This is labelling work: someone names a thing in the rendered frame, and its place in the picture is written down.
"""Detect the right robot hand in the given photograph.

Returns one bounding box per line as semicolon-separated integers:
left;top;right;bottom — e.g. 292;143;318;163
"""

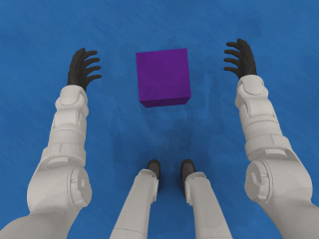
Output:
223;38;257;80

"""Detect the robot left upper arm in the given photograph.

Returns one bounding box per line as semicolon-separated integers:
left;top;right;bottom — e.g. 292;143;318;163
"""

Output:
0;165;93;239

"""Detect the robot right upper arm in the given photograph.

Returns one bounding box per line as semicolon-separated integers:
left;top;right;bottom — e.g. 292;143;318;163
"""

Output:
244;158;319;239

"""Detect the robot right forearm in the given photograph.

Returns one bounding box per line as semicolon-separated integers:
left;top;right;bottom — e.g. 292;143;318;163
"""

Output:
234;75;313;198

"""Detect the carton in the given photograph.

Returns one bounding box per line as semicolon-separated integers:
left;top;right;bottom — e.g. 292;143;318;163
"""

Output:
136;48;191;108

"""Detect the left robot hand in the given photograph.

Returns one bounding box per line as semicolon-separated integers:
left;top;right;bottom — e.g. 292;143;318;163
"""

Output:
67;48;102;91

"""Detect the right robot shin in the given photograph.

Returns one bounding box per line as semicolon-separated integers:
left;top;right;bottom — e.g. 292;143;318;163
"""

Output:
185;171;211;185

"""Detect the right robot thigh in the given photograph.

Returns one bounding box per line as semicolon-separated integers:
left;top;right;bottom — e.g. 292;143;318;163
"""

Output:
184;176;233;239

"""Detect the robot left forearm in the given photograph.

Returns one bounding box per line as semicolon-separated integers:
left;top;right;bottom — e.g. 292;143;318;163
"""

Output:
27;85;89;210

